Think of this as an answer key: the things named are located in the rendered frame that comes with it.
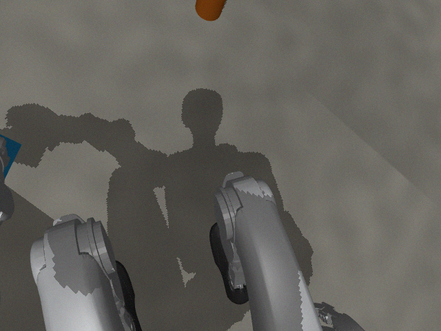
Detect left robot arm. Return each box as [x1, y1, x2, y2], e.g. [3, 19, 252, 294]
[0, 137, 14, 300]

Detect left robot foot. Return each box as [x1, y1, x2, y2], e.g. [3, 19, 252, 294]
[115, 260, 142, 331]

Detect right robot foot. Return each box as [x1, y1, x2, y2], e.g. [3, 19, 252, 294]
[209, 222, 249, 305]

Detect right robot hand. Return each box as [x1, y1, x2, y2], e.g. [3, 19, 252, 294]
[314, 302, 365, 331]

